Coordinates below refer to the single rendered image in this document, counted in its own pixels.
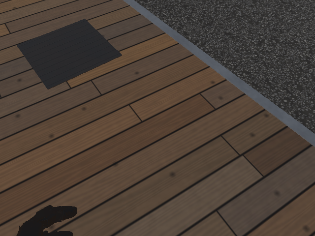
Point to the robot left hand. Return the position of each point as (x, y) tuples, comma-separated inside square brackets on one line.
[(45, 218)]

